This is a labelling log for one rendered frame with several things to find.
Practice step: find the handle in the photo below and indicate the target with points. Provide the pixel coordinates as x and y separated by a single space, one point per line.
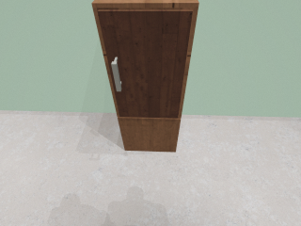
115 70

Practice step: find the cupboard door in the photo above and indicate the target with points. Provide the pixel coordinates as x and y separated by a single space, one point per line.
151 46

